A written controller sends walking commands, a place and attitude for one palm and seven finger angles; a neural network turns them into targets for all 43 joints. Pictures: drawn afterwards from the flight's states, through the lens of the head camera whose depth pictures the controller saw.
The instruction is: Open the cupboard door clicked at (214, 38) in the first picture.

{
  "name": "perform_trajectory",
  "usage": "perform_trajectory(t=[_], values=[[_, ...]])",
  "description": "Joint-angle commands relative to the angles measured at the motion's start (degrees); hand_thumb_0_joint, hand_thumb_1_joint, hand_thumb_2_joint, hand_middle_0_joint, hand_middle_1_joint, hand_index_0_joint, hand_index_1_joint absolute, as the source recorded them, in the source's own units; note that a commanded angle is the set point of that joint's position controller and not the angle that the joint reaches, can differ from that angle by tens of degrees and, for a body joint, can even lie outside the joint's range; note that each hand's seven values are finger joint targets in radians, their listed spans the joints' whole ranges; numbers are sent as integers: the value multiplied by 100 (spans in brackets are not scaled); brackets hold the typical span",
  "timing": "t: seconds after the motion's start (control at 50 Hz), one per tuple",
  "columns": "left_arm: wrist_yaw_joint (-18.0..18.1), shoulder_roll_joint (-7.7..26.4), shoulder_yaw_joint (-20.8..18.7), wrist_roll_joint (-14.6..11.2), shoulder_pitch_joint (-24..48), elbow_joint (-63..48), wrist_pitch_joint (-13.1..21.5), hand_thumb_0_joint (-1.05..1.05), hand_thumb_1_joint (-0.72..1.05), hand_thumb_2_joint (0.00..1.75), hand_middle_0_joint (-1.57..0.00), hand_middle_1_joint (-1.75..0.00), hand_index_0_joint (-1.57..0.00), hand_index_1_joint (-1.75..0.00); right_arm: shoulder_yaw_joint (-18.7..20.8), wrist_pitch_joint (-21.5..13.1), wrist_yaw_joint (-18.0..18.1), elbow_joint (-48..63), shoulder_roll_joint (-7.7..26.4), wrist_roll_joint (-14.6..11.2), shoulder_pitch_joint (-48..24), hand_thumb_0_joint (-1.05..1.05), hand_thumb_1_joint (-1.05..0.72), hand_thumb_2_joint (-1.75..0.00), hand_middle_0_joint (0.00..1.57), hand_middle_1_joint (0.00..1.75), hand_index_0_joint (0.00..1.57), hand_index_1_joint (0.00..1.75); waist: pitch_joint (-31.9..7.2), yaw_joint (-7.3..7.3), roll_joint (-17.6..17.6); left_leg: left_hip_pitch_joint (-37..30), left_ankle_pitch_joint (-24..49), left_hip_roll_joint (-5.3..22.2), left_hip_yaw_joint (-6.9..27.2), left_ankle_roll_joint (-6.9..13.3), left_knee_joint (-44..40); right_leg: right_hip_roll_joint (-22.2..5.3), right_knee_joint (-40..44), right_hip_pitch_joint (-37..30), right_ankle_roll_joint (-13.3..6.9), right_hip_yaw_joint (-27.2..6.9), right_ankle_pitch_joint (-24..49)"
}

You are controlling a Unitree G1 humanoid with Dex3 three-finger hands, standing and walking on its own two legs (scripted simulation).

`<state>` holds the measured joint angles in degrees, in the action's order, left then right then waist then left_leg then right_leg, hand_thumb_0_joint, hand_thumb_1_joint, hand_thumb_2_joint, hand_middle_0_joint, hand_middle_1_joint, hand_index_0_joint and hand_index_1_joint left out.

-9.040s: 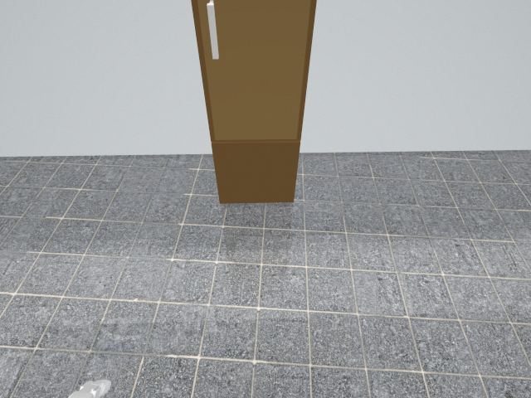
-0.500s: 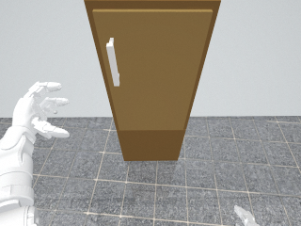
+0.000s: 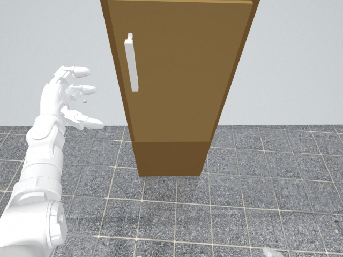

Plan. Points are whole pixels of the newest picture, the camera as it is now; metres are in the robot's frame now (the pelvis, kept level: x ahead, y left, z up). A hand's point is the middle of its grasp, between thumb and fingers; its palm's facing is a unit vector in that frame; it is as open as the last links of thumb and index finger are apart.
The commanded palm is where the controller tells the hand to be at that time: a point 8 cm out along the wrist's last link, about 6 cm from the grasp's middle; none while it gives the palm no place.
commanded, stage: move the hooked fingers beside the handle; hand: left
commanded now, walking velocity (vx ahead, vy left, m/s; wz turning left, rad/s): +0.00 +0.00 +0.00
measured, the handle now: (132, 63) +0.59 +0.11 +0.11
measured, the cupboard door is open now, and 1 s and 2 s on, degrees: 0 0 0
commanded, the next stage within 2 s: slide the fingers in behind the handle in 1.54 s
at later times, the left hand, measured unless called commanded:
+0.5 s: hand (108, 79) +0.52 +0.17 +0.12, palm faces +0.04 -1.00 +0.00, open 14.0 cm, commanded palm +0.49 +0.22 +0.11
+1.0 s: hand (98, 78) +0.52 +0.19 +0.12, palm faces +0.04 -1.00 +0.01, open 14.0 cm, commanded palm +0.50 +0.23 +0.11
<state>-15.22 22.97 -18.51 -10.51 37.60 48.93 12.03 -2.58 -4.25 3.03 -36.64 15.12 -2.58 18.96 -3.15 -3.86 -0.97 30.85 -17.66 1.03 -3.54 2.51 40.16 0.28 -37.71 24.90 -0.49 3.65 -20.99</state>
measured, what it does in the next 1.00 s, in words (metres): stands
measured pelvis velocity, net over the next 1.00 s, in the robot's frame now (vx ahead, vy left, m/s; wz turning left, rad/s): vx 0.02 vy -0.02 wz -0.03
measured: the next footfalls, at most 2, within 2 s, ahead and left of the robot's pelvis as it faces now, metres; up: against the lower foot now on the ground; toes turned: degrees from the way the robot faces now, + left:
none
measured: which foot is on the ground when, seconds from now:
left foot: down 0.00-1.00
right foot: down 0.00-1.00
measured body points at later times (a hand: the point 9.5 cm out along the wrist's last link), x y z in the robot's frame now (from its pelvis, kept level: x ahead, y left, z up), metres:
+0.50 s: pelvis -0.01 -0.01 -0.01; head +0.09 -0.01 +0.43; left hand +0.51 +0.22 +0.12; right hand -0.02 -0.28 -0.12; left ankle +0.02 +0.09 -0.72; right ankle -0.03 -0.12 -0.72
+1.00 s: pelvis +0.02 -0.02 -0.01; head +0.11 +0.00 +0.43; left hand +0.51 +0.25 +0.12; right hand +0.00 -0.28 -0.12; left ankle +0.02 +0.09 -0.72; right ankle -0.03 -0.12 -0.72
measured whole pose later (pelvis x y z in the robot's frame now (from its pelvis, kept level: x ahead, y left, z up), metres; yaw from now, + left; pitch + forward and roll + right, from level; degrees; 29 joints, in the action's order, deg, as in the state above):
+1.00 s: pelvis +0.02 -0.02 -0.01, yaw -2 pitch +16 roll -2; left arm -15.6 31.9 -24.6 -6.0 52.2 66.6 15.1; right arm -1.3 3.6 1.0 -36.4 15.9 -1.0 25.7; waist -5.5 -8.8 -1.1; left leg 39.6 -20.4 3.6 -3.1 1.3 44.3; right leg 2.8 -39.8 33.1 -1.7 3.6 -22.5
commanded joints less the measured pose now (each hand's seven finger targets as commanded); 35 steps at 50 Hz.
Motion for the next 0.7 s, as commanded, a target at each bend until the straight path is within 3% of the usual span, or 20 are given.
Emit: perform_trajectory(t=[0.0,0.06,0.1,0.12,0.14,0.2,0.26,0.28,0.32,0.34,0.36,0.42,0.44,0.46,0.48,0.58,0.62,0.64,0.66,0.68], values=[[13,1634,-302,-2,3024,-405,388,0,-50,30,-30,-120,-30,-120,405,-52,66,381,1021,12,429,0,-90,-90,20,30,20,30,-1697,-162,-254,-1765,1478,29,649,-84,-363,180,357,460,-79,-119,1511],[8,1443,-112,104,3191,-228,425,0,-50,30,-30,-120,-30,-120,413,11,20,387,995,40,534,0,-90,-90,20,30,20,30,-1911,-180,-508,-1909,1734,35,672,-98,-259,183,275,607,-95,-99,1595],[41,1497,-134,109,3509,-232,551,0,-50,30,-30,-120,-30,-120,439,39,8,351,1019,69,615,0,-90,-90,20,30,20,30,-2026,-244,-395,-1933,1652,67,730,-106,-221,207,252,717,-84,-100,1479],[51,1339,-30,101,3645,-162,606,0,-50,30,-30,-120,-30,-120,442,45,-7,330,1001,71,636,0,-90,-90,20,30,20,30,-2031,-308,-454,-1990,1610,65,712,-103,-198,223,259,813,-76,-103,1433],[90,1514,-206,75,3717,-134,690,0,-50,30,-30,-120,-30,-120,456,63,-7,287,1026,94,721,0,-90,-90,20,30,20,30,-2119,-297,-191,-1930,1688,76,743,-85,-158,245,228,707,-83,-96,1505],[163,1383,-97,119,4058,56,807,0,-50,30,-30,-120,-30,-120,469,92,-33,228,1022,101,777,0,-90,-90,20,30,20,30,-2165,-370,-471,-1958,1600,76,742,-104,-129,252,190,920,-69,-115,1386],[304,1737,-308,285,4268,396,835,0,-50,30,-30,-120,-30,-120,483,149,-41,130,1074,138,946,0,-90,-90,20,30,20,30,-2125,-430,-268,-1682,1495,69,732,-64,-70,252,156,947,-41,-142,1376],[334,1708,-263,335,4317,521,818,0,-50,30,-30,-120,-30,-120,469,164,-56,125,1057,149,963,0,-90,-90,20,30,20,30,-2088,-440,-429,-1620,1485,50,692,-62,-57,246,150,956,-39,-157,1395],[399,1913,-357,411,4460,720,792,0,-50,30,-30,-120,-30,-120,451,196,-57,113,1081,161,1040,0,-90,-90,20,30,20,30,-2084,-488,-326,-1375,1296,35,652,-35,-31,235,154,910,-19,-199,1337],[449,2177,-561,463,4468,843,808,0,-50,30,-30,-120,-30,-120,459,228,-50,99,1108,181,1114,0,-90,-90,20,30,20,30,-2113,-461,-206,-1246,1268,32,654,-21,13,243,127,820,-27,-210,1348],[459,2130,-476,489,4577,908,795,0,-50,30,-30,-120,-30,-120,440,237,-57,132,1091,171,1106,0,-90,-90,20,30,20,30,-2106,-520,-349,-1185,1229,18,595,-13,22,236,133,853,0,-238,1376],[477,2644,-763,580,4787,959,865,0,-50,30,-30,-120,-30,-120,431,279,-59,147,1123,203,1261,0,-90,-90,20,30,20,30,-2387,-514,-378,-1022,1372,6,551,10,127,237,76,625,18,-309,1645],[452,2633,-743,580,4882,906,910,0,-50,30,-30,-120,-30,-120,430,292,-64,161,1120,220,1311,0,-90,-90,20,30,20,30,-2512,-548,-304,-1051,1487,-8,562,28,176,260,42,563,14,-308,1778],[426,2669,-730,606,4996,826,965,0,-50,30,-30,-120,-30,-120,441,304,-72,168,1114,222,1316,0,-90,-90,20,30,20,30,-2668,-555,-548,-1169,1569,0,547,13,209,255,24,611,21,-323,1850],[395,2647,-728,614,4927,882,981,0,-50,30,-30,-120,-30,-120,445,312,-83,172,1102,230,1352,0,-90,-90,20,30,20,30,-2756,-549,-563,-1175,1633,-4,528,14,256,266,16,588,25,-333,1928],[214,2356,-398,619,5086,1493,730,0,-50,30,-30,-120,-30,-120,447,425,-86,84,1147,225,1566,0,-90,-90,20,30,20,30,-2275,-821,-384,-899,1441,20,522,47,294,295,104,893,54,-299,1826],[160,2560,-579,588,4821,1736,568,0,-50,30,-30,-120,-30,-120,444,462,-78,99,1190,229,1657,0,-90,-90,20,30,20,30,-2217,-759,-266,-692,1429,15,486,68,289,289,129,784,53,-330,1885],[150,2731,-789,547,4646,1709,552,0,-50,30,-30,-120,-30,-120,443,482,-72,147,1195,245,1696,0,-90,-90,20,30,20,30,-2339,-647,-288,-656,1588,-13,452,78,298,287,100,561,37,-351,2112],[128,2779,-822,529,4617,1538,554,0,-50,30,-30,-120,-30,-120,446,493,-81,200,1189,244,1707,0,-90,-90,20,30,20,30,-2582,-623,-238,-691,1725,-15,432,82,288,285,60,403,62,-358,2336],[114,2979,-980,535,4580,1340,595,0,-50,30,-30,-120,-30,-120,456,503,-81,245,1181,252,1700,0,-90,-90,20,30,20,30,-2787,-524,-388,-723,1880,-23,399,75,320,277,22,248,63,-390,2552]])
